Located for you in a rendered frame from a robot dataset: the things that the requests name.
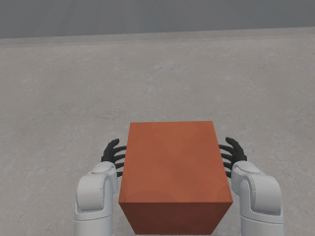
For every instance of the right robot hand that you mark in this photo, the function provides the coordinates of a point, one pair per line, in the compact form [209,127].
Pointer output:
[237,154]

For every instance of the robot left forearm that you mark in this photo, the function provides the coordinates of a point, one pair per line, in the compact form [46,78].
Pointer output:
[94,201]

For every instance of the robot right forearm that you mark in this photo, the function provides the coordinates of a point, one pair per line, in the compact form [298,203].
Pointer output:
[260,200]

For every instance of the carton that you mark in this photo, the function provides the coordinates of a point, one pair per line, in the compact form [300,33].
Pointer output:
[173,180]

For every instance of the left robot hand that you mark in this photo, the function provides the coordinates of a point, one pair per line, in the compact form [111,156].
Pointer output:
[108,155]

